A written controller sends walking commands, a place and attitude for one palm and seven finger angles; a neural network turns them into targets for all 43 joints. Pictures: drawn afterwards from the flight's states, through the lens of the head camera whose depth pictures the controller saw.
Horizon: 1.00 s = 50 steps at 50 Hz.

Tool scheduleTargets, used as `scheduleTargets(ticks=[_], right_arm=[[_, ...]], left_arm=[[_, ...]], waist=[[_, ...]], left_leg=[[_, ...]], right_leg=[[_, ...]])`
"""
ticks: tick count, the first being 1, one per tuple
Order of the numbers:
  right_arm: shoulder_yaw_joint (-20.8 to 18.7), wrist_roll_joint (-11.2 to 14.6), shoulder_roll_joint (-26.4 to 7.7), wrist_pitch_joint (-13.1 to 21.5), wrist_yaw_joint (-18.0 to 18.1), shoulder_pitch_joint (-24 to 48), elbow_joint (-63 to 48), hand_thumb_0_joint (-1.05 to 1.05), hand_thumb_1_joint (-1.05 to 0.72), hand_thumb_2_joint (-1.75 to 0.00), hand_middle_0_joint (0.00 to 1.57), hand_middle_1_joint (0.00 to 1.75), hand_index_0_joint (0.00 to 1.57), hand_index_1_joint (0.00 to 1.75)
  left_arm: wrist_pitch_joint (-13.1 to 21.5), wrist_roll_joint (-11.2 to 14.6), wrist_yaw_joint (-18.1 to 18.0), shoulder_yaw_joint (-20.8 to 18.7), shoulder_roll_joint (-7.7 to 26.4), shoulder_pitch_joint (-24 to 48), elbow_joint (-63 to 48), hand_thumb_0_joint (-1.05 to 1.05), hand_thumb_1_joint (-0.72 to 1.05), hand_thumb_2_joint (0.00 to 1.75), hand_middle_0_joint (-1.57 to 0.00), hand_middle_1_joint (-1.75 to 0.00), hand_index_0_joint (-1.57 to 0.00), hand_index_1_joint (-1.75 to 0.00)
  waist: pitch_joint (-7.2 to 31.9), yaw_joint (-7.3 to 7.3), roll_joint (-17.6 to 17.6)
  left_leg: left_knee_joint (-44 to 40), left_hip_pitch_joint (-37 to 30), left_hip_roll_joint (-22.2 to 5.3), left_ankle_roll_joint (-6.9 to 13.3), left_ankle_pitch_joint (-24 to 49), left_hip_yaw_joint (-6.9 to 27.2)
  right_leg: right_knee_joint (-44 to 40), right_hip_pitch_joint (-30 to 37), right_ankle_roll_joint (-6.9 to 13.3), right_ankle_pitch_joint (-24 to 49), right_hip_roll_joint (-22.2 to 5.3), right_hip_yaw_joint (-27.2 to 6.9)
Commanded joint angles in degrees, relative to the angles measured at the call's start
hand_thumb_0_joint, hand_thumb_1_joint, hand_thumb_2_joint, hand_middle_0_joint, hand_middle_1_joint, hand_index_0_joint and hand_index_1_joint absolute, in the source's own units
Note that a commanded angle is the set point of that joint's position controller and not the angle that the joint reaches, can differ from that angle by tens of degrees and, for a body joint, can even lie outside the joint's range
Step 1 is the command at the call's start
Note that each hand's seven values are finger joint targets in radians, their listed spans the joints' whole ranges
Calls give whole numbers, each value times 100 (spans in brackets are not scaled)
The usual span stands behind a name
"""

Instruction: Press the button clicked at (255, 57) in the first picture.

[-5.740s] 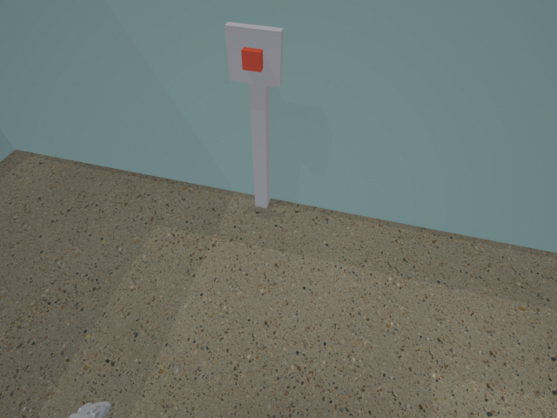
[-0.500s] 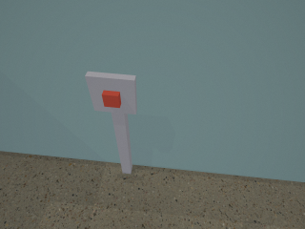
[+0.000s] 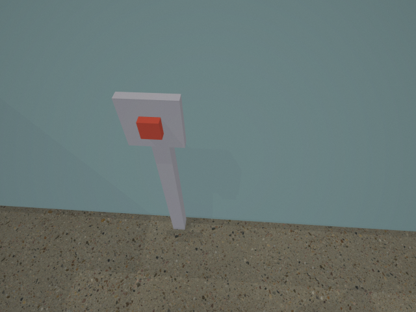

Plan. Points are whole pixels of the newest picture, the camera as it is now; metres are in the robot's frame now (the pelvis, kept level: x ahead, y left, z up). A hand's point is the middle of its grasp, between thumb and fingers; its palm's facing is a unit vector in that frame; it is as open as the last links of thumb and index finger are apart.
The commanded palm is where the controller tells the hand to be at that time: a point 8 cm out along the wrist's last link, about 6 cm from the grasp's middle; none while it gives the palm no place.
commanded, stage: look again from close up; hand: left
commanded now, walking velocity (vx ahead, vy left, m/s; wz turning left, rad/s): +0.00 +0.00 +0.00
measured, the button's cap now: (150, 127) +0.58 +0.20 -0.01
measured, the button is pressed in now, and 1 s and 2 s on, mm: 0 0 0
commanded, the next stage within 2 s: shuffle to correct the standing spot in 0.30 s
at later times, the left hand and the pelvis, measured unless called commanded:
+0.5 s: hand out of the picture +0.02 +0.14 -0.17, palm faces +0.01 -0.98 -0.20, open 7.3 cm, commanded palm none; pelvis +0.02 -0.03 +0.00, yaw -1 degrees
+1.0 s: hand out of the picture +0.08 +0.17 -0.19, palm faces +0.04 -0.98 -0.20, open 7.3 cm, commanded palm none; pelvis +0.09 -0.01 -0.01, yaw -1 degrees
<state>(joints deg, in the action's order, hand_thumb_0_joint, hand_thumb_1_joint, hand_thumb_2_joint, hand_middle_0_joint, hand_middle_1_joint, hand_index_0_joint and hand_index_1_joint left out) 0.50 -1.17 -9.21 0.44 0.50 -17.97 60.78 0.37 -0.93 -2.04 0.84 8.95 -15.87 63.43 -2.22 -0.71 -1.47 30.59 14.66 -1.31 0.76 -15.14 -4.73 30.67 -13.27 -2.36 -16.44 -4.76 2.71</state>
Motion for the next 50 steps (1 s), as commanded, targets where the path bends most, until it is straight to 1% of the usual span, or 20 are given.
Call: scheduleTargets(ticks=[1, 20, 25, 28, 30, 33, 36, 38, 39, 40, 41, 42, 43, 44, 45, 46, 47, 48, 49, 50], right_arm=[[-122, 14, -583, 116, 22, -163, -336, 0, -90, -90, 20, 30, 20, 30], [-86, 32, -476, 111, 86, -27, 36, 0, -90, -90, 20, 30, 20, 30], [-105, -9, -388, 38, 19, -36, 9, 0, -90, -90, 20, 30, 20, 30], [-119, -15, -326, 41, 2, -59, -47, 0, -90, -90, 20, 30, 20, 30], [-118, -15, -289, 94, 1, -197, -19, 0, -90, -90, 20, 30, 20, 30], [-155, 0, -468, 174, 24, -473, 62, 0, -90, -90, 20, 30, 20, 30], [-239, -14, -762, 184, 81, -812, 139, 0, -90, -90, 20, 30, 20, 30], [-233, -5, -734, 175, 111, -724, 100, 0, -90, -90, 20, 30, 20, 30], [-226, 1, -698, 170, 103, -566, 48, 0, -90, -90, 20, 30, 20, 30], [-214, 9, -599, 181, 95, -340, -53, 0, -90, -90, 20, 30, 20, 30], [-193, 18, -424, 217, 93, -104, -205, 0, -90, -90, 20, 30, 20, 30], [-166, 34, -316, 217, 81, 183, -376, 0, -90, -90, 20, 30, 20, 30], [-174, 65, -281, 163, 103, 470, -460, 0, -90, -90, 20, 30, 20, 30], [-176, 105, -215, 151, 113, 506, -445, 0, -90, -90, 20, 30, 20, 30], [-184, 131, -207, 143, 120, 287, -357, 0, -90, -90, 20, 30, 20, 30], [-221, 115, -279, 152, 132, -226, -128, 0, -90, -90, 20, 30, 20, 30], [-305, 36, -625, 152, 181, -728, 56, 0, -90, -90, 20, 30, 20, 30], [-344, 53, -802, 152, 188, -1089, 195, 0, -90, -90, 20, 30, 20, 30], [-340, 54, -859, 116, 237, -933, 226, 0, -90, -90, 20, 30, 20, 30], [-323, 16, -706, 97, 258, -676, 148, 0, -90, -90, 20, 30, 20, 30]], left_arm=[[112, 6, 4, -82, 554, -291, -238, 0, 90, 90, -20, -30, -20, -30], [126, 16, 14, -151, 662, -303, -135, 0, 90, 90, -20, -30, -20, -30], [97, -25, 59, -238, 797, -400, -168, 0, 90, 90, -20, -30, -20, -30], [93, -36, 71, -320, 893, -516, -195, 0, 90, 90, -20, -30, -20, -30], [104, -36, 74, -368, 869, -489, -250, 0, 90, 90, -20, -30, -20, -30], [109, -39, 102, -383, 734, -418, -318, 0, 90, 90, -20, -30, -20, -30], [126, -65, 108, -358, 408, -316, -401, 0, 90, 90, -20, -30, -20, -30], [167, -56, 114, -344, 299, -333, -423, 0, 90, 90, -20, -30, -20, -30], [191, -49, 117, -359, 291, -466, -377, 0, 90, 90, -20, -30, -20, -30], [214, -53, 107, -397, 387, -769, -261, 0, 90, 90, -20, -30, -20, -30], [246, -68, 60, -459, 639, -1219, -93, 0, 90, 90, -20, -30, -20, -30], [254, -54, 7, -524, 892, -1552, 70, 0, 90, 90, -20, -30, -20, -30], [228, -57, -40, -500, 879, -1552, 125, 0, 90, 90, -20, -30, -20, -30], [184, -115, -91, -454, 828, -1361, 67, 0, 90, 90, -20, -30, -20, -30], [140, -107, -122, -435, 819, -1038, -60, 0, 90, 90, -20, -30, -20, -30], [88, -28, -133, -408, 796, -635, -229, 0, 90, 90, -20, -30, -20, -30], [64, 64, -124, -372, 639, -370, -467, 0, 90, 90, -20, -30, -20, -30], [67, 83, -154, -328, 497, -5, -645, 0, 90, 90, -20, -30, -20, -30], [-1, 69, -158, -382, 552, 271, -731, 0, 90, 90, -20, -30, -20, -30], [-43, 49, -154, -402, 505, 334, -727, 0, 90, 90, -20, -30, -20, -30]], waist=[[-115, 69, 219], [-62, 97, 175], [-438, 149, 528], [-571, 156, 811], [-500, 117, 656], [-296, 50, -30], [-201, -4, -969], [-205, 89, -904], [-194, 206, -689], [-147, 359, -108], [39, 511, 869], [65, 588, 1622], [-39, 602, 1779], [-93, 507, 1591], [26, 281, 1404], [339, -62, 881], [656, -232, -229], [605, -363, -1348], [205, -312, -1268], [-78, -217, -997]], left_leg=[[-870, 163, -459, 124, -48, 651], [-732, -326, -481, -8, 787, 312], [-275, 131, -182, -38, -533, 32], [99, 253, -82, -44, -607, -110], [59, 160, -94, -17, -384, -105], [-311, -408, -357, 117, 488, 139], [-632, -702, -1020, 554, 1498, 819], [-504, -782, -1164, 762, 2135, 931], [-238, -432, -1027, 686, 2083, 732], [274, 90, -727, 470, 1917, 374], [998, 797, -304, 202, 1495, -52], [1483, 1498, -48, 9, -20, -263], [1561, 1710, -70, -69, -1380, -145], [1220, 1678, -65, -76, -1505, -125], [333, 1137, -39, -66, -931, -111], [-509, -197, -67, 3, 1409, -107], [-159, -1596, -809, 350, 4472, 548], [-481, -2125, -1647, 911, 7039, 1274], [-550, -1856, -1817, 1134, 7330, 1291], [-598, -1558, -1761, 1119, 6597, 1094]], right_leg=[[-519, -205, 364, -108, -76, -272], [-758, -51, 392, 855, -154, -441], [-1157, -243, 624, -939, -338, -893], [-1425, -314, 808, -1165, -586, -1180], [-1215, -279, 850, -744, -601, -1055], [-368, -335, 647, -91, -144, -367], [764, -684, 503, -476, 349, 420], [874, -792, 526, -828, 394, 446], [523, -360, 564, -508, 294, 377], [205, 263, 649, 439, 63, 0], [-127, 1115, 777, 2307, -525, -701], [-233, 1771, 1006, 4625, -1105, -1150], [-129, 1893, 1152, 6113, -1318, -1078], [118, 1862, 1117, 6452, -1271, -887], [473, 1637, 948, 6178, -1050, -575], [1028, 872, 624, 5482, -643, -141], [1647, -352, 262, 3347, -97, 200], [2481, -1199, 161, -985, 302, 157], [2831, -1517, 186, -1961, 192, -301], [2784, -1580, 200, -1878, 73, -386]])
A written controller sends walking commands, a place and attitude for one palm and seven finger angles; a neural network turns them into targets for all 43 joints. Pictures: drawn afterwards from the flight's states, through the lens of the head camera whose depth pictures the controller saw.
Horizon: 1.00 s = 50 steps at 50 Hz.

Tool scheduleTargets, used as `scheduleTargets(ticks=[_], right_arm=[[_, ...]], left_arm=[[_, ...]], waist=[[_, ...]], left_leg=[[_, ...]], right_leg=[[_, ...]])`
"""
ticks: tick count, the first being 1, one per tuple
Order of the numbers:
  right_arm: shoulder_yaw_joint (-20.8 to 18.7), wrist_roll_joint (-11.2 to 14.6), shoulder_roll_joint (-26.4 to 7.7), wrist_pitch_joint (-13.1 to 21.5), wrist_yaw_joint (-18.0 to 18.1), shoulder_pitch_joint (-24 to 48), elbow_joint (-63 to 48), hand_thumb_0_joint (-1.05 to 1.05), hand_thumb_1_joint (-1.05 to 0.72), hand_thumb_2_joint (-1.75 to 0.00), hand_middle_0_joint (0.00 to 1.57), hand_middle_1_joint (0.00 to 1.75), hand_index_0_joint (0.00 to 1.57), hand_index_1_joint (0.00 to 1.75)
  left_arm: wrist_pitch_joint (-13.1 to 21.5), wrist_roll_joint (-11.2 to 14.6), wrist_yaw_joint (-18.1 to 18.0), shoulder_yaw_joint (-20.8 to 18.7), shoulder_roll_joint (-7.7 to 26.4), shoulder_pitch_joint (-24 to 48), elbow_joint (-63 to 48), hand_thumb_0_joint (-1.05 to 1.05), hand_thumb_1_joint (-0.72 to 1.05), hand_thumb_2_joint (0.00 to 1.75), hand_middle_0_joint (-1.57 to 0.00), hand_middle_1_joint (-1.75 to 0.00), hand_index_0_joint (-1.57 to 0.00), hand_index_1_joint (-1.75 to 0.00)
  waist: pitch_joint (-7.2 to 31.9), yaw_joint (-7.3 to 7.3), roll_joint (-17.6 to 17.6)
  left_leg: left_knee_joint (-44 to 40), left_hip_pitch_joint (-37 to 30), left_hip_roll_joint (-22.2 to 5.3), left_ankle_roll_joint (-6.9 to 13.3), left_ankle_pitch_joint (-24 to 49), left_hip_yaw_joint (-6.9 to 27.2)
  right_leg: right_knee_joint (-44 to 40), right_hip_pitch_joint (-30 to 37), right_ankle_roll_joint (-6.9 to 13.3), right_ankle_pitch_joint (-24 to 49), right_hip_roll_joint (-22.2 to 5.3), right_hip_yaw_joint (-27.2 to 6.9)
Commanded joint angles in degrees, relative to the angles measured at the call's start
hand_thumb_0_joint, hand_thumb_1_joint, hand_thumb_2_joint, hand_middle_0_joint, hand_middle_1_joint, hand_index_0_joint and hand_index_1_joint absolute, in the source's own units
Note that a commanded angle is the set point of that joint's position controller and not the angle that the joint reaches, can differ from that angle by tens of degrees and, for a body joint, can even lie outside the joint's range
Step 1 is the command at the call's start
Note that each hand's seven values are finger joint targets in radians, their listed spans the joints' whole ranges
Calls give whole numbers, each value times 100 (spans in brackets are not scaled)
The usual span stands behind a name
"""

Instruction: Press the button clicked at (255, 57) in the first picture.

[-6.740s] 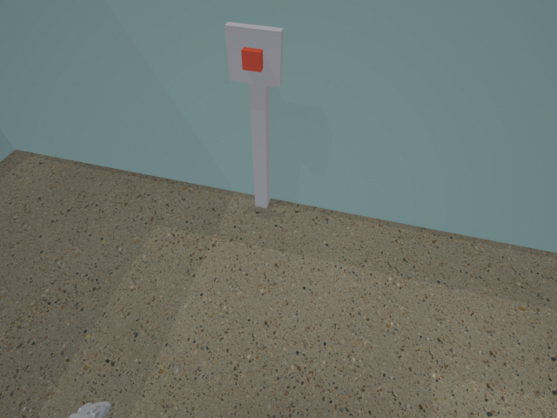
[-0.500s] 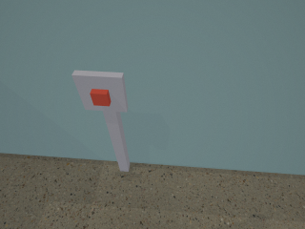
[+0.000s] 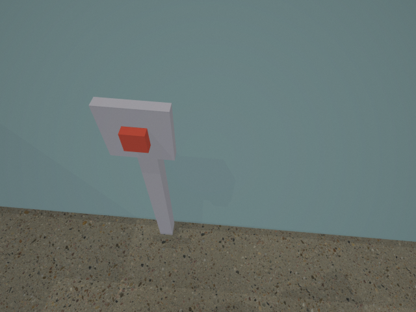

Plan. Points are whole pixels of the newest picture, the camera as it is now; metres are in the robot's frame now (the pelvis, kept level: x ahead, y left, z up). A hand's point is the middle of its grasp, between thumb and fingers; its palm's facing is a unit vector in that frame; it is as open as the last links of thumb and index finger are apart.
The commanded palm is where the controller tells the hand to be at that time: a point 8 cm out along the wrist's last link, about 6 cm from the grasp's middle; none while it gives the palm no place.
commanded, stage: come to a stop and stand still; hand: left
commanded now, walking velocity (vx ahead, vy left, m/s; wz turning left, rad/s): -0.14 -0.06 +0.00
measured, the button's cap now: (135, 138) +0.48 +0.21 +0.00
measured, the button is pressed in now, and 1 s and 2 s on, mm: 0 0 0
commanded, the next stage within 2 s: look again from close up in 0.70 s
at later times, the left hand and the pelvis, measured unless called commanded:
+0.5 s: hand out of the picture +0.08 +0.15 -0.15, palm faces +0.01 -0.97 -0.23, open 7.3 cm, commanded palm none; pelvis +0.00 -0.03 +0.01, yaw +0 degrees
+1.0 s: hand out of the picture +0.02 +0.14 -0.16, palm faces -0.01 -0.98 -0.20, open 7.3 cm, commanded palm none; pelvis +0.02 -0.03 +0.02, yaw -1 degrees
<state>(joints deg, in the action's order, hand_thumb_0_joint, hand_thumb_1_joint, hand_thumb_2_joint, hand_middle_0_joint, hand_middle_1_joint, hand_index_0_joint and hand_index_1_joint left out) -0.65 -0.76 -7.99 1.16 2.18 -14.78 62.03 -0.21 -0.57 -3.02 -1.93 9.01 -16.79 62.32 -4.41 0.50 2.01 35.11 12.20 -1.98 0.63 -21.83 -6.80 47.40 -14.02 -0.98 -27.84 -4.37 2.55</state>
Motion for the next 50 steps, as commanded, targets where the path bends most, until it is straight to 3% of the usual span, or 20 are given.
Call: scheduleTargets(ticks=[1, 3, 6, 8, 9, 10, 11, 12, 13, 15, 17, 19, 21, 22, 23, 24, 27, 29, 36, 50], right_arm=[[-179, -42, -758, -4, 89, -681, -78, 0, -90, -90, 20, 30, 20, 30], [-200, -63, -782, -15, 77, -335, -262, 0, -90, -90, 20, 30, 20, 30], [-285, -81, -924, -33, 48, -124, -426, 0, -90, -90, 20, 30, 20, 30], [-326, -79, -944, -62, 26, -17, -493, 0, -90, -90, 20, 30, 20, 30], [-333, -61, -938, -71, 8, 51, -536, 0, -90, -90, 20, 30, 20, 30], [-317, -30, -740, -80, -19, -48, -558, 0, -90, -90, 20, 30, 20, 30], [-405, 141, -891, 79, -28, 242, -937, 0, -90, -90, 20, 30, 20, 30], [-350, 129, -559, -81, -99, 30, -1142, 0, -90, -90, 20, 30, 20, 30], [-314, 60, -536, -153, -127, 147, -1118, 0, -90, -90, 20, 30, 20, 30], [-269, 46, -387, -186, -145, 269, -1158, 0, -90, -90, 20, 30, 20, 30], [-214, 38, -309, -189, -144, 17, -1068, 0, -90, -90, 20, 30, 20, 30], [-205, 19, -431, -145, -157, -382, -900, 0, -90, -90, 20, 30, 20, 30], [-202, -26, -732, -70, -157, -389, -856, 0, -90, -90, 20, 30, 20, 30], [-177, -61, -900, -41, -145, -253, -925, 0, -90, -90, 20, 30, 20, 30], [-175, -65, -871, -24, -155, -94, -921, 0, -90, -90, 20, 30, 20, 30], [-116, -64, -795, -12, -147, 1, -910, 0, -90, -90, 20, 30, 20, 30], [-54, -53, -695, -19, -119, -120, -809, 0, -90, -90, 20, 30, 20, 30], [-29, -57, -695, -24, -123, -278, -692, 0, -90, -90, 20, 30, 20, 30], [56, -52, -667, -4, -123, -522, -323, 0, -90, -90, 20, 30, 20, 30], [104, -2, -496, 49, -36, -744, 234, 0, -90, -90, 20, 30, 20, 30]], left_arm=[[-16, -2, -29, -130, 407, 347, -562, 0, 90, 90, -20, -30, -20, -30], [-66, -36, 35, -96, 257, 147, -504, 0, 90, 90, -20, -30, -20, -30], [-80, -47, 84, -102, 233, 18, -563, 0, 90, 90, -20, -30, -20, -30], [-23, -74, 107, -134, 315, -136, -576, 0, 90, 90, -20, -30, -20, -30], [23, -88, 114, -149, 407, -350, -538, 0, 90, 90, -20, -30, -20, -30], [88, -122, 92, -172, 686, -484, -519, 0, 90, 90, -20, -30, -20, -30], [83, -82, -95, -180, 1073, -668, -466, 0, 90, 90, -20, -30, -20, -30], [181, -63, -51, -205, 1295, -397, -827, 0, 90, 90, -20, -30, -20, -30], [266, -97, -51, -194, 1042, -73, -859, 0, 90, 90, -20, -30, -20, -30], [259, -142, -46, -119, 980, 183, -1030, 0, 90, 90, -20, -30, -20, -30], [233, -121, -25, -76, 1021, 324, -1042, 0, 90, 90, -20, -30, -20, -30], [216, -53, 13, -65, 1030, 565, -1029, 0, 90, 90, -20, -30, -20, -30], [166, 7, 55, -8, 852, 639, -1019, 0, 90, 90, -20, -30, -20, -30], [149, 5, 71, -10, 808, 631, -1052, 0, 90, 90, -20, -30, -20, -30], [122, -26, 70, -14, 806, 581, -1030, 0, 90, 90, -20, -30, -20, -30], [121, -19, 86, 18, 775, 482, -945, 0, 90, 90, -20, -30, -20, -30], [169, -4, 123, 64, 768, 279, -749, 0, 90, 90, -20, -30, -20, -30], [184, -3, 132, 71, 794, 296, -701, 0, 90, 90, -20, -30, -20, -30], [215, 15, 148, 98, 801, 159, -451, 0, 90, 90, -20, -30, -20, -30], [235, 16, 99, 170, 586, -148, 28, 0, 90, 90, -20, -30, -20, -30]], waist=[[20, -185, -1190], [118, -53, -899], [399, 5, -1138], [492, 103, -966], [562, 224, -772], [683, 207, -26], [1427, 185, 508], [1469, 79, 1392], [1473, 30, 1274], [830, -81, 340], [680, -204, 261], [558, -359, 386], [133, -295, -219], [-92, -201, -406], [-103, -107, -863], [-109, -55, -918], [23, -60, -201], [28, -108, -42], [94, -94, -211], [130, -59, -265]], left_leg=[[-1132, -970, -1565, 1052, 6489, 1102], [-1192, -812, -1399, 937, 5953, 858], [-1148, -649, -1367, 859, 5222, 751], [-879, -462, -1246, 658, 4465, 656], [-603, -265, -1096, 470, 3676, 557], [-103, 77, -650, 197, 2281, 331], [856, 173, -352, -161, 1385, -24], [1453, 1005, -12, -104, -653, 429], [1739, 1027, -119, -46, -705, 647], [1491, 976, -34, -55, -803, 542], [615, 457, 70, -82, -445, 406], [-431, -270, 94, -48, 386, 367], [-1061, -329, -388, 144, 927, 886], [-1341, 164, -663, 275, 782, 1155], [-1497, 396, -661, 260, 727, 1242], [-1615, 514, -620, 237, 622, 1221], [-1538, 357, -380, 145, 423, 923], [-1505, 163, -328, 112, 488, 841], [-1528, 159, -318, 84, 607, 780], [-1466, 17, -434, 85, 1267, 763]], right_leg=[[894, -1341, 81, -494, -21, -272], [318, -1058, 84, 4, 48, -20], [-414, -598, 127, 644, 156, 133], [-1217, -127, 150, 1369, 199, 185], [-1724, 223, 136, 2141, 101, 149], [-1948, 583, 236, 3572, -337, -441], [-1960, 1123, 273, 6929, -861, -900], [-2105, 1378, 787, 6224, -1391, -1538], [-2173, 1182, 1051, 5534, -1356, -1527], [-2305, 542, 1253, 5031, -1273, -1318], [-2432, 207, 1167, 4089, -1009, -1110], [-2449, -238, 832, 2649, -692, -789], [-2519, -745, 452, 1131, -270, -637], [-2557, -564, 344, 896, -46, -531], [-2476, -329, 332, 875, 3, -484], [-2432, -95, 327, 1062, 20, -462], [-2804, 110, 399, 938, -159, -725], [-2961, 22, 416, 739, -222, -750], [-2995, 172, 464, 804, -251, -761], [-2533, 472, 472, 2233, -229, -526]])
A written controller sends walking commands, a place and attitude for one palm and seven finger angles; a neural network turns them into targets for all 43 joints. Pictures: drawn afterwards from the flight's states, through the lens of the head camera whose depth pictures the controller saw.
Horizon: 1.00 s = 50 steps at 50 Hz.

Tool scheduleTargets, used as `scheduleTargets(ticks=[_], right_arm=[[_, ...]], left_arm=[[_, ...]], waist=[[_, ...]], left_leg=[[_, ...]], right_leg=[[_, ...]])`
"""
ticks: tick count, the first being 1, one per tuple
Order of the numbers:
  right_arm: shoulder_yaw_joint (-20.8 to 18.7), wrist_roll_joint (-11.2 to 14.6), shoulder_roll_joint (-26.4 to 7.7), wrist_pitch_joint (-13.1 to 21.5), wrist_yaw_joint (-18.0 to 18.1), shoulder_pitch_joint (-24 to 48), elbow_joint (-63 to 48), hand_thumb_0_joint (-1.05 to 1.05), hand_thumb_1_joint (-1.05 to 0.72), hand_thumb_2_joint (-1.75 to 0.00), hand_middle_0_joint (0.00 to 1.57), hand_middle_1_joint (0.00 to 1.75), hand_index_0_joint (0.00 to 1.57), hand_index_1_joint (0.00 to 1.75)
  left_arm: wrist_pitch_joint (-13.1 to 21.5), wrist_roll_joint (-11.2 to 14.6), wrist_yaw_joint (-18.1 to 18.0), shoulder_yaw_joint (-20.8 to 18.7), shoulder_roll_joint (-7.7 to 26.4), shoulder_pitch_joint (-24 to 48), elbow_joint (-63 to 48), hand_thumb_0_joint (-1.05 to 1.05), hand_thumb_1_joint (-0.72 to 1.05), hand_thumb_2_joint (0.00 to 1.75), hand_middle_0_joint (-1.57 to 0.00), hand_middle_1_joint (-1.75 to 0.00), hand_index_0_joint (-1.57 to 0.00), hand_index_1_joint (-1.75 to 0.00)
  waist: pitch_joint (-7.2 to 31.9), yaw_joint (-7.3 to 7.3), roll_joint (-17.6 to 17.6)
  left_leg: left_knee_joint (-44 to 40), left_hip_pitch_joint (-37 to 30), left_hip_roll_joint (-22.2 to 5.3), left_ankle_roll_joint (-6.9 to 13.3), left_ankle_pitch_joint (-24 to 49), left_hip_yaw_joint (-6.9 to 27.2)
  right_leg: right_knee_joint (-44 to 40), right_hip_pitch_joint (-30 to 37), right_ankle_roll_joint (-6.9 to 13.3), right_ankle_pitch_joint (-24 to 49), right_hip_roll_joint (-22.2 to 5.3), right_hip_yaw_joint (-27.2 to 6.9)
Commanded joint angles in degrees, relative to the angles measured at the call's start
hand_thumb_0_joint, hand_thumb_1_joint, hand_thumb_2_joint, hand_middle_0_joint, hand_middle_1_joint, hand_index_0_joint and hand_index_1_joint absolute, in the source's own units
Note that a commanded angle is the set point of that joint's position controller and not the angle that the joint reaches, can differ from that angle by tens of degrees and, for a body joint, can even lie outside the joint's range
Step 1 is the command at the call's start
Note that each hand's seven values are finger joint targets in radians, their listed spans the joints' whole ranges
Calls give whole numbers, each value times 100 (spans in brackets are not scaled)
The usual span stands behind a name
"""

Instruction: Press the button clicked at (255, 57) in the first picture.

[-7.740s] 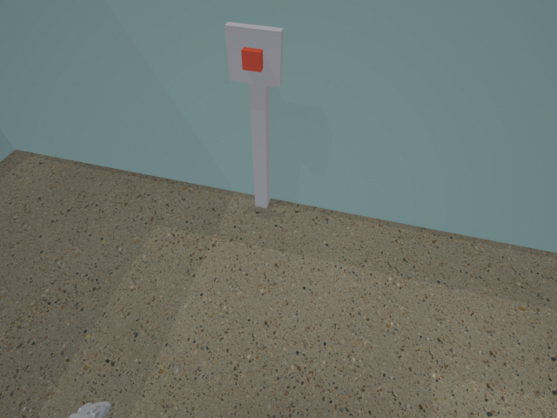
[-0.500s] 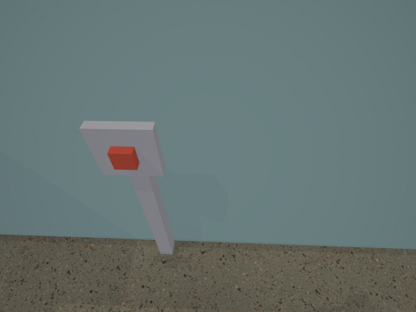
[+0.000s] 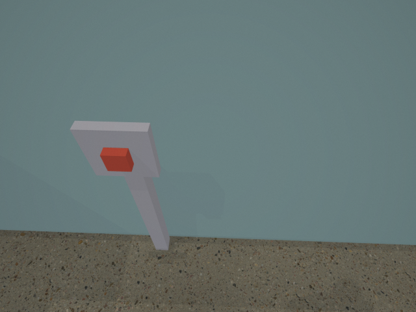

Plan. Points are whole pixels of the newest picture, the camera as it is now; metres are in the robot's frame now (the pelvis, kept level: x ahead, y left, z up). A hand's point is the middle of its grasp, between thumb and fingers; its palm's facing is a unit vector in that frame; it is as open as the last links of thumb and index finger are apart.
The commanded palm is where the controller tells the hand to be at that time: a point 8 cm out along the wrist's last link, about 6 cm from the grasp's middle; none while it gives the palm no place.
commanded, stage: look again from close up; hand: left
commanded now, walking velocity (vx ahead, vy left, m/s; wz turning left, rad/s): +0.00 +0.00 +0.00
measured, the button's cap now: (118, 158) +0.46 +0.25 -0.02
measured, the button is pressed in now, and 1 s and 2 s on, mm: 0 0 0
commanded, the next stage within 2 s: raise the hand and make a fist in 0.30 s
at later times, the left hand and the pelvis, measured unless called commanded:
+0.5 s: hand out of the picture +0.10 +0.20 -0.12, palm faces +0.20 -0.95 -0.23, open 7.1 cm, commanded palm +0.11 +0.23 -0.07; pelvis +0.02 +0.01 +0.00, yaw +0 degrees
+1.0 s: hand (119, 303) +0.15 +0.18 -0.05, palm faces +0.05 -1.00 -0.06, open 4.2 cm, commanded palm +0.13 +0.23 -0.05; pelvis -0.04 +0.00 -0.11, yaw +3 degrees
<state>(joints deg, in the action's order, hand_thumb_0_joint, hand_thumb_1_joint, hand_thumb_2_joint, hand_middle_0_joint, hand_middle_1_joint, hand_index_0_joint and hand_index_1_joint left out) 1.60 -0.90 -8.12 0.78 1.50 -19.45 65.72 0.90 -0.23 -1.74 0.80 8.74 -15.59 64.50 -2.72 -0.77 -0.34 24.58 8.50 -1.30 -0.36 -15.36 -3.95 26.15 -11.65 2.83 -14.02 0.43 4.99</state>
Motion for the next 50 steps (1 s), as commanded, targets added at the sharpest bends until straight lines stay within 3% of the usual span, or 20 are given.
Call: scheduleTargets(ticks=[1, 19, 20, 21, 22, 23, 24, 25, 26, 27, 29, 30, 32, 34, 37, 39, 42, 45, 48, 50], right_arm=[[-118, 13, -470, 90, 37, -272, -117, 0, -90, -90, 20, 30, 20, 30], [-168, 7, -515, 98, 85, -37, -127, 0, -90, -90, 20, 30, 20, 30], [-249, 94, -717, 111, 23, 624, -532, 0, -90, -90, 20, 30, 20, 30], [-319, 363, -1693, 1047, 269, 457, -2596, 0, -90, -90, 20, 30, 20, 30], [-270, 229, -1176, 1493, 458, 858, -2259, 0, -90, -90, 20, 30, 20, 30], [-347, 331, -943, 1618, 421, 888, -2271, 0, -90, -90, 20, 30, 20, 30], [-351, 364, -1139, 1662, 365, 732, -2195, 0, -90, -90, 20, 30, 20, 30], [-477, 293, -1319, 1756, 323, 822, -2533, 0, -90, -90, 20, 30, 20, 30], [-573, 171, -1411, 1780, 279, 707, -2638, 0, -90, -90, 20, 30, 20, 30], [-632, 114, -1347, 1784, 223, 768, -2823, 0, -90, -90, 20, 30, 20, 30], [-665, 106, -1258, 1821, 6, 1009, -3269, 0, -90, -90, 20, 30, 20, 30], [-728, 98, -1239, 1805, -76, 1150, -3432, 0, -90, -90, 20, 30, 20, 30], [-792, 84, -1260, 1759, -247, 1342, -3733, 0, -90, -90, 20, 30, 20, 30], [-836, 96, -1310, 1602, -346, 1479, -4086, 0, -90, -90, 20, 30, 20, 30], [-767, 187, -1264, 1370, -244, 1560, -4677, 0, -90, -90, 20, 30, 20, 30], [-736, 215, -1193, 1287, -169, 1443, -4846, 0, -90, -90, 20, 30, 20, 30], [-629, 185, -1141, 1215, -66, 1070, -4865, 0, -90, -90, 20, 30, 20, 30], [-532, 153, -1179, 1258, 36, 943, -4683, 0, -90, -90, 20, 30, 20, 30], [-452, 197, -1222, 1307, 99, 969, -4573, 0, -90, -90, 20, 30, 20, 30], [-464, 276, -1217, 1299, 157, 1000, -4592, 0, -90, -90, 20, 30, 20, 30]], left_arm=[[120, -20, -30, -101, 604, -278, -170, 0, 90, 90, -20, -30, -20, -30], [109, -51, -45, -133, 582, -311, -161, 0, 90, 90, -20, -30, -20, -30], [174, -81, -278, -175, 686, -898, 85, 0, 90, 90, -20, -30, -20, -30], [1441, 1183, -180, -519, 1770, 3400, -8840, 0, 90, 90, -23, -33, -23, -33], [1152, 654, -469, -723, 1480, 952, -7333, 0, 90, 90, -25, -36, -25, -36], [384, 845, -625, 54, 51, -642, -6226, 0, 90, 90, -28, -39, -28, -39], [376, 975, -503, 326, -364, -461, -6317, 0, 90, 90, -31, -42, -31, -42], [633, 979, -422, 71, -25, -73, -6545, 0, 90, 90, -34, -45, -34, -45], [936, 932, -281, -196, 146, -270, -6318, 0, 90, 90, -36, -48, -36, -48], [1241, 981, -56, -204, -201, -1164, -5703, 0, 90, 90, -39, -51, -39, -51], [2039, 1142, 566, -144, -558, -2218, -5424, 0, 90, 90, -45, -57, -45, -57], [2517, 1247, 881, -321, -446, -2459, -5540, 0, 90, 90, -47, -60, -47, -60], [3439, 1289, 1510, -630, -62, -2385, -5717, 0, 90, 90, -53, -66, -53, -66], [3823, 1179, 1846, -1010, 474, -2144, -5762, 0, 90, 90, -58, -72, -58, -72], [3485, 1264, 1745, -1017, 546, -1463, -6653, 0, 90, 90, -67, -81, -67, -81], [3392, 1328, 1473, -1035, 693, -771, -7566, 0, 90, 90, -72, -87, -72, -87], [3509, 1207, 1193, -834, 670, -454, -8670, 0, 90, 90, -81, -96, -81, -96], [3495, 1168, 1322, -494, 573, -314, -8633, 0, 90, 90, -89, -105, -89, -105], [3041, 1244, 1686, -407, 606, -498, -7940, 0, 90, 90, -97, -114, -97, -114], [2649, 1362, 1819, -833, 899, -739, -7680, 0, 90, 90, -102, -120, -102, -120]], waist=[[-88, 71, -75], [-76, 66, 13], [-151, 346, 207], [2725, -384, -944], [2741, 138, -1660], [1585, -25, -1233], [870, -146, -418], [415, -283, 163], [613, -349, 825], [551, -148, 1379], [883, 245, 1396], [1028, 367, 1443], [1279, 405, 910], [1454, 491, 374], [1958, 495, 157], [2137, 324, -51], [2429, 74, -531], [2315, -234, -336], [2003, -297, -91], [2204, -110, 149]], left_leg=[[-411, 394, -501, 183, 643, 472], [-332, 109, -563, 209, 1138, 437], [930, 617, -546, 19, 1119, 113], [75, -768, 122, 229, 1960, 281], [55, -989, -36, 252, 2961, 233], [86, -382, -201, 88, 2990, 436], [276, -40, -161, 105, 2577, 496], [580, 404, -57, 158, 1972, 577], [880, 750, 30, 171, 1511, 521], [1147, 1297, 62, 138, 1155, 519], [1652, 2079, 178, 25, 876, 407], [1925, 2483, 195, -26, 721, 360], [2504, 3093, 282, -89, 477, 266], [2957, 3587, 332, -43, 199, 153], [3198, 3957, 360, 76, -347, 114], [3436, 4107, 319, 124, -716, 150], [3561, 3725, 159, 206, -461, 375], [3760, 3831, 77, 240, -443, 516], [3764, 4158, 81, 241, -705, 586], [3701, 4355, 126, 223, -847, 530]], right_leg=[[-399, 216, 88, 880, -710, -763], [-282, 203, 67, 1502, -711, -739], [-316, 214, -247, 4047, -1106, -1119], [178, 857, -47, 3313, -591, -889], [447, 701, 48, 2067, -238, -613], [394, -55, -62, 1120, -224, -206], [311, -491, -140, 1086, -202, -80], [369, -905, -182, 1170, -185, -26], [512, -1224, -233, 999, -166, 50], [791, -1517, -261, 760, -146, 121], [1502, -1689, -213, 731, -136, 104], [1827, -1766, -191, 722, -135, 49], [2417, -2055, -122, 735, -172, -131], [2811, -2405, -43, 360, -225, -379], [2926, -2603, -73, -509, -215, -627], [2736, -2771, -131, -1275, -237, -949], [2876, -3031, -86, -910, -134, -744], [2939, -3337, -122, -822, -80, -630], [2780, -3355, -151, -1210, -56, -620], [2558, -2972, -213, -1585, -124, -767]])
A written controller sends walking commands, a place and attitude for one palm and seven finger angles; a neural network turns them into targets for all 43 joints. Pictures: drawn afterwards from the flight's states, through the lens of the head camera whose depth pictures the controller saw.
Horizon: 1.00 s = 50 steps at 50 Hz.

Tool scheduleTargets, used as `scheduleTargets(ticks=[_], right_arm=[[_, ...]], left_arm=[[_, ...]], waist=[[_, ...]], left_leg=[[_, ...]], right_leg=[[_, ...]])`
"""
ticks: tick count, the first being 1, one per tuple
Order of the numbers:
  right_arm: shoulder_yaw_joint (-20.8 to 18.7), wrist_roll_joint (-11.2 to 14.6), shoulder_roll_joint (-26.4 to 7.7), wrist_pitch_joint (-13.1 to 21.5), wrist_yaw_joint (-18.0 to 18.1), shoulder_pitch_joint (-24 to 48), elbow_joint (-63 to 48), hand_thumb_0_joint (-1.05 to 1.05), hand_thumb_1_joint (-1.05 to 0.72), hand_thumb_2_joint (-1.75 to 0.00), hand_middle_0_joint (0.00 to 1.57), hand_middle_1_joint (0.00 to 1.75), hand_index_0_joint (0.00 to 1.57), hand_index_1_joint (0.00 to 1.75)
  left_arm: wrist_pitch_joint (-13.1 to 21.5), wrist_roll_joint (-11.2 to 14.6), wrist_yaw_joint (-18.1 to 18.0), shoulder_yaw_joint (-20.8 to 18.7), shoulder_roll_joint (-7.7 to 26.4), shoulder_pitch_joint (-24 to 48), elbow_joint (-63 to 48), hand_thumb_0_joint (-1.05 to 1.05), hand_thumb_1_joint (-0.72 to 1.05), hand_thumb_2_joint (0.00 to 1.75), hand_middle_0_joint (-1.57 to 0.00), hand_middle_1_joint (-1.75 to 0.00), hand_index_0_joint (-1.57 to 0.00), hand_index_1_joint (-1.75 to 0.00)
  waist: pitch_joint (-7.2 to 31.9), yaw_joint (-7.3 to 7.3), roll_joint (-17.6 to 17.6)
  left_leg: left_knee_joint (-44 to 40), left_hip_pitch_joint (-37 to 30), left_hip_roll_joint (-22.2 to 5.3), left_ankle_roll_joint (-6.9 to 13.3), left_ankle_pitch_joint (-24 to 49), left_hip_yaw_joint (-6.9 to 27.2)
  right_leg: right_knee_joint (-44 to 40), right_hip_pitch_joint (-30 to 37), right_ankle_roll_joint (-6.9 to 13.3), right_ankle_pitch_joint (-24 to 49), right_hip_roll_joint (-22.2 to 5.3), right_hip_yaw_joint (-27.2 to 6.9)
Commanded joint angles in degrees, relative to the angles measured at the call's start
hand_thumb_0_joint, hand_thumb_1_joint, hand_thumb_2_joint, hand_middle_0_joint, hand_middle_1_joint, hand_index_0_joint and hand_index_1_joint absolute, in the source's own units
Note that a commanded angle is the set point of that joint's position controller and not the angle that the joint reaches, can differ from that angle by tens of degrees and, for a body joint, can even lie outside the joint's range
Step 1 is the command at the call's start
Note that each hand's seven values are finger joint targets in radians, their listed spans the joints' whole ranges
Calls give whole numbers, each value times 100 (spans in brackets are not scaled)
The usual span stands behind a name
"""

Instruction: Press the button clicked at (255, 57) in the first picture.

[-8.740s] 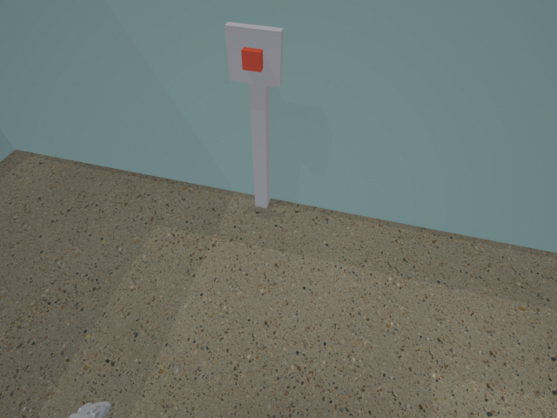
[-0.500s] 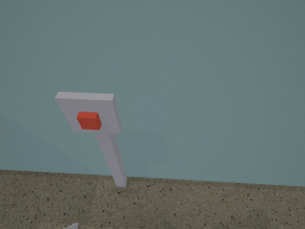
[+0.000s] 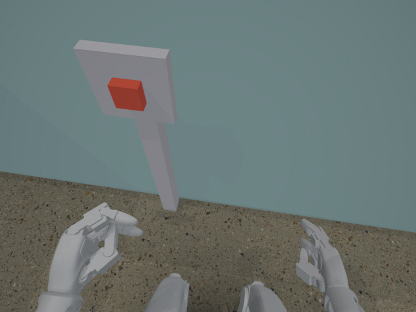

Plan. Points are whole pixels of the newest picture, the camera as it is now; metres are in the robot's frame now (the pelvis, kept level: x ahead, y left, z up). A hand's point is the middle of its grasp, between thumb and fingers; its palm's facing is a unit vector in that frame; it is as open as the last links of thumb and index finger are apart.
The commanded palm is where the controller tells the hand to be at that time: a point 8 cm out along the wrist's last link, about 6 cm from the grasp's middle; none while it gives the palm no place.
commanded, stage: raise the hand and make a fist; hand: left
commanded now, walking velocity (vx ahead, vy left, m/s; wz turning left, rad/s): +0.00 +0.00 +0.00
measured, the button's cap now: (128, 93) +0.52 +0.23 +0.09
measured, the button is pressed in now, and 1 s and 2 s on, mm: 0 0 0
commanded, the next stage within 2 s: aim a knuckle at the button in 1.40 s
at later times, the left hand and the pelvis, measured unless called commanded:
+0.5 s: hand (101, 232) +0.23 +0.20 +0.06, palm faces -0.02 -1.00 -0.04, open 3.1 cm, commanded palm +0.20 +0.26 +0.07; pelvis +0.02 +0.02 +0.02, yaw -1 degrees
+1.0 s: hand (82, 211) +0.25 +0.24 +0.08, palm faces -0.03 -1.00 -0.05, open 3.1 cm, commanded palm +0.23 +0.29 +0.09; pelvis +0.03 +0.04 +0.03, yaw -1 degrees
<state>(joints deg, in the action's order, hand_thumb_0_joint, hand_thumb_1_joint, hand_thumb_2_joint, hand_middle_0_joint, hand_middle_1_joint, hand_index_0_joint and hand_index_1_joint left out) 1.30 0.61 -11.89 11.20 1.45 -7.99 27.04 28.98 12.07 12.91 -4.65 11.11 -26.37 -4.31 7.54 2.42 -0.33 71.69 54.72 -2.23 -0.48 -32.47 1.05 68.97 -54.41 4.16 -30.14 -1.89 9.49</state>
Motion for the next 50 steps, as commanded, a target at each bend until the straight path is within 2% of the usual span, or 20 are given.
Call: scheduleTargets(ticks=[1, 3, 5, 7, 8, 10, 13, 14, 15, 21, 22, 24, 31, 32, 38, 41, 43, 47, 48, 50], right_arm=[[-420, 149, -826, 247, 183, -108, -754, 0, -90, -90, 20, 30, 20, 30], [-417, 158, -742, 218, 201, 3, -772, 0, -90, -90, 20, 30, 20, 30], [-417, 156, -674, 232, 203, -5, -751, 0, -90, -90, 20, 30, 20, 30], [-417, 122, -629, 279, 198, -45, -691, 0, -90, -90, 20, 30, 20, 30], [-411, 99, -622, 286, 199, -17, -638, 0, -90, -90, 20, 30, 20, 30], [-453, 79, -664, 345, 181, -112, -552, 0, -90, -90, 20, 30, 20, 30], [-453, 87, -771, 400, 168, -128, -542, 0, -90, -90, 20, 30, 20, 30], [-469, 87, -799, 413, 168, -188, -539, 0, -90, -90, 20, 30, 20, 30], [-490, 88, -818, 426, 171, -216, -537, 0, -90, -90, 20, 30, 20, 30], [-509, 89, -847, 376, 179, -315, -567, 0, -90, -90, 20, 30, 20, 30], [-501, 94, -846, 358, 174, -308, -573, 0, -90, -90, 20, 30, 20, 30], [-487, 77, -858, 309, 170, -301, -590, 0, -90, -90, 20, 30, 20, 30], [-437, 94, -885, 208, 151, -356, -698, 0, -90, -90, 20, 30, 20, 30], [-434, 93, -899, 201, 155, -354, -709, 0, -90, -90, 20, 30, 20, 30], [-364, 87, -911, 164, 167, -351, -684, 0, -90, -90, 20, 30, 20, 30], [-351, 102, -920, 185, 162, -377, -675, 0, -90, -90, 20, 30, 20, 30], [-347, 96, -940, 196, 167, -355, -637, 0, -90, -90, 20, 30, 20, 30], [-359, 114, -951, 226, 158, -389, -612, 0, -90, -90, 20, 30, 20, 30], [-360, 108, -961, 221, 158, -374, -596, 0, -90, -90, 20, 30, 20, 30], [-356, 120, -972, 220, 145, -386, -586, 0, -90, -90, 20, 30, 20, 30]], left_arm=[[-353, 177, 370, -438, 762, 289, -777, 0, 90, 90, -105, -123, -105, -123], [-652, 303, 322, -744, 834, 69, -725, 0, 90, 90, -111, -129, -111, -129], [-679, 361, 164, -866, 799, 80, -1003, 0, 90, 90, -116, -135, -116, -135], [-553, 372, -12, -856, 711, 69, -1139, 0, 90, 90, -122, -141, -122, -141], [-491, 364, -66, -884, 729, 24, -952, 0, 90, 90, -124, -144, -124, -144], [-249, 300, -103, -819, 680, -4, -935, 0, 90, 90, -130, -150, -130, -150], [-38, 256, -18, -603, 641, 135, -766, 0, 90, 90, -130, -150, -130, -150], [12, 247, 29, -588, 649, 154, -759, 0, 90, 90, -130, -150, -130, -150], [47, 266, 62, -702, 749, 79, -803, 0, 90, 90, -130, -150, -130, -150], [40, 324, 65, -779, 795, 70, -1046, 0, 90, 90, -130, -150, -130, -150], [22, 313, 51, -748, 762, 66, -1038, 0, 90, 90, -130, -150, -130, -150], [-31, 314, 53, -765, 782, 146, -981, 0, 90, 90, -130, -150, -130, -150], [-251, 331, 230, -795, 827, 222, -997, 0, 90, 90, -130, -150, -130, -150], [-284, 325, 250, -815, 858, 273, -1038, 0, 90, 90, -130, -150, -130, -150], [-426, 436, 393, -1003, 1013, 523, -888, 0, 90, 90, -130, -150, -130, -150], [-462, 479, 456, -1054, 1034, 626, -934, 0, 90, 90, -130, -150, -130, -150], [-490, 498, 480, -1097, 1105, 675, -875, 0, 90, 90, -130, -150, -130, -150], [-521, 598, 535, -1266, 1171, 696, -822, 0, 90, 90, -130, -150, -130, -150], [-533, 605, 533, -1303, 1205, 679, -729, 0, 90, 90, -130, -150, -130, -150], [-550, 630, 560, -1322, 1206, 764, -662, 0, 90, 90, -130, -150, -130, -150]], waist=[[1277, -350, 163], [1416, -155, 135], [1514, -101, 9], [1459, -122, 51], [1351, -128, 281], [1269, -180, 88], [912, -316, 139], [979, -329, 117], [1127, -263, -23], [1296, -259, -245], [1188, -260, -362], [1115, -290, -210], [1193, -309, -302], [1213, -305, -386], [1165, -319, -246], [1236, -304, -461], [1210, -332, -327], [1331, -273, -389], [1319, -280, -201], [1233, -275, -382]], left_leg=[[-1074, -249, 233, 231, 893, 15], [-1222, -318, 249, 214, 1078, 22], [-1381, -543, 237, 204, 1276, 34], [-1454, -618, 217, 201, 1405, 46], [-1453, -515, 213, 199, 1410, 68], [-1491, -602, 210, 185, 1396, 55], [-1520, -569, 217, 199, 1118, 69], [-1541, -624, 224, 200, 1103, 56], [-1564, -699, 230, 197, 1139, 50], [-1692, -1163, 226, 185, 1724, 64], [-1719, -1216, 227, 174, 1728, 63], [-1737, -1191, 218, 173, 1736, 99], [-1811, -1497, 195, 126, 2097, 161], [-1811, -1520, 194, 122, 2114, 156], [-1824, -1508, 188, 121, 2201, 212], [-1878, -1629, 188, 89, 2227, 202], [-1877, -1613, 173, 97, 2271, 238], [-1954, -1666, 195, 77, 2314, 211], [-1960, -1627, 183, 85, 2384, 242], [-2022, -1627, 197, 68, 2284, 217]], right_leg=[[-1789, 1500, -355, -27, 73, -1266], [-1814, 1844, -347, 110, 67, -1234], [-1785, 1947, -342, 416, 56, -1124], [-1751, 1947, -344, 642, 67, -1036], [-1737, 1951, -340, 641, 84, -1025], [-1693, 1771, -326, 664, 77, -960], [-1764, 1449, -309, 231, 81, -934], [-1765, 1444, -315, 229, 76, -922], [-1723, 1489, -300, 293, 77, -898], [-1551, 1620, -276, 1205, 149, -661], [-1569, 1555, -268, 1218, 160, -639], [-1564, 1560, -271, 1242, 180, -603], [-1551, 1606, -263, 1610, 225, -488], [-1558, 1587, -265, 1601, 219, -492], [-1581, 1677, -246, 1684, 265, -473], [-1617, 1688, -250, 1670, 246, -462], [-1611, 1689, -245, 1682, 268, -447], [-1687, 1850, -253, 1732, 243, -463], [-1663, 1885, -248, 1763, 268, -442], [-1720, 1878, -250, 1685, 249, -454]])
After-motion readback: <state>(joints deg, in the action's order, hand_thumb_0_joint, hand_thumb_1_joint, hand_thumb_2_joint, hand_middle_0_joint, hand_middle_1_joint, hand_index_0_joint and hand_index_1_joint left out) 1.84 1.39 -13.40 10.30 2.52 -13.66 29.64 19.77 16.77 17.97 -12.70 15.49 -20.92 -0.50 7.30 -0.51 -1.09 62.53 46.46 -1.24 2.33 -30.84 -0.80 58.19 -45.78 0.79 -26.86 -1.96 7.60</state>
